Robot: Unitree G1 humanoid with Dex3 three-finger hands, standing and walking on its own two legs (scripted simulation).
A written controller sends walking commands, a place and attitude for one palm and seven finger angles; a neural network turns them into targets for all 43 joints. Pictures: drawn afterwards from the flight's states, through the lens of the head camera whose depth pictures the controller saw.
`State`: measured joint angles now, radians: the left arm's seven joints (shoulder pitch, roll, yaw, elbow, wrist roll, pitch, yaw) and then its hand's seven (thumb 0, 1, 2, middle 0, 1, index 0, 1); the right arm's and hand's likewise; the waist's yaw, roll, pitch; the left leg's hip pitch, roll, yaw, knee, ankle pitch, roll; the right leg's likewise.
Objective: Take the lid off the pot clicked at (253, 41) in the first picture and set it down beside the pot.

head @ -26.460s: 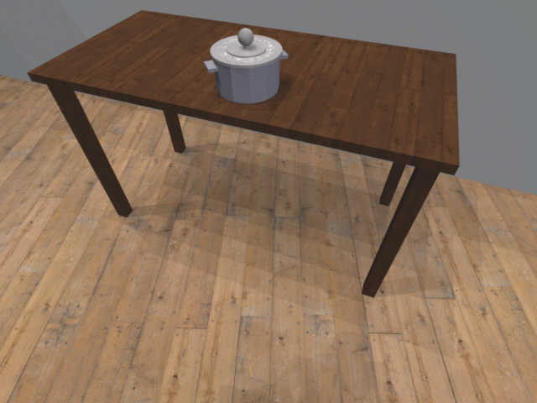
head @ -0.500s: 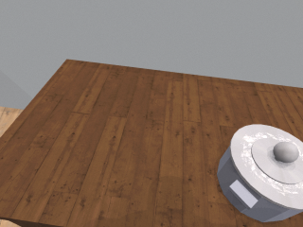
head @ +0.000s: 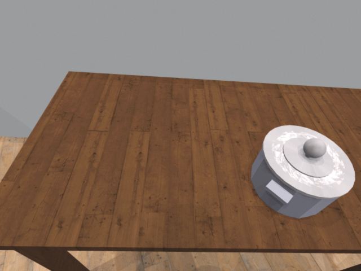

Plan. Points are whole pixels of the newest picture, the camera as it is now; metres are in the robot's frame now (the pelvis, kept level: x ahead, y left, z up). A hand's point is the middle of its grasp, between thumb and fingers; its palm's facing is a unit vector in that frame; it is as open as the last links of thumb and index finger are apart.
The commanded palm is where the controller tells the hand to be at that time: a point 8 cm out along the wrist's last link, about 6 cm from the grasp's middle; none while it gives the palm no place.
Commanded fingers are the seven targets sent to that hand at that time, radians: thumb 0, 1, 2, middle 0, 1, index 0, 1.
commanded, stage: shuffle to correct the standing spot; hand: left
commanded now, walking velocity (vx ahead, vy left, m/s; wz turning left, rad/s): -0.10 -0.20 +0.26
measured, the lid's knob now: (314, 148) +0.37 -0.26 +0.12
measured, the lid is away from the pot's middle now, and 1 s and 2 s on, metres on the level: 0.01 0.01 0.01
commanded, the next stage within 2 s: none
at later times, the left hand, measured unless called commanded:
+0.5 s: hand out of the picture -0.11 +0.08 -0.19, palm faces +0.13 -0.98 -0.14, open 7.4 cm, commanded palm none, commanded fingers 0.00 0.90 0.90 -0.20 -0.30 -0.20 -0.30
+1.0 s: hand out of the picture +0.01 +0.07 -0.18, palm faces +0.10 -0.97 -0.23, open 7.3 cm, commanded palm none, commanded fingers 0.00 0.90 0.90 -0.20 -0.30 -0.20 -0.30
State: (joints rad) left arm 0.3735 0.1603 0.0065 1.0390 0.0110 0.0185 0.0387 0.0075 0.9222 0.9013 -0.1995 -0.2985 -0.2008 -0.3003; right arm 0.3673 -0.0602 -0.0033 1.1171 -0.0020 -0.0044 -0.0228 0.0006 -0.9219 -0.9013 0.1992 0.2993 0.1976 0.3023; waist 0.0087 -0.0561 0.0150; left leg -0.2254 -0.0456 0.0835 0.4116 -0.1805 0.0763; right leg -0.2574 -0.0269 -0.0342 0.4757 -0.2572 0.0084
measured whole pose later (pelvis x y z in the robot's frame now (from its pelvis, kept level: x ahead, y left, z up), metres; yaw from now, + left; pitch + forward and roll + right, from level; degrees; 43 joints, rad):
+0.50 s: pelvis -0.03 -0.06 -0.01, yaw +3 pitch +1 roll +1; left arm 0.46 0.10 0.02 1.07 0.03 0.04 0.03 0.01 0.91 0.90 -0.20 -0.30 -0.20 -0.30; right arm 0.30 -0.11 -0.07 1.06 -0.01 0.03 -0.04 0.01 -0.92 -0.90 0.20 0.30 0.20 0.30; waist 0.02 -0.03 -0.01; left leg -0.42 0.01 0.02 0.65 -0.39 0.05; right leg -0.38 0.01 -0.13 0.56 -0.21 -0.08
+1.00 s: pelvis -0.05 -0.13 -0.01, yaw +4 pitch +3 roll -2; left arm 0.21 0.19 0.07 0.89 0.02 0.06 0.03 0.01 0.92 0.90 -0.20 -0.30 -0.20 -0.30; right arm 0.32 -0.07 -0.05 1.08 -0.02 0.03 -0.05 0.00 -0.91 -0.90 0.20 0.30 0.20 0.30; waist -0.03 0.01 0.07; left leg -0.26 0.09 0.09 0.61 -0.39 -0.01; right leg -0.39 -0.06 -0.02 0.72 -0.42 0.04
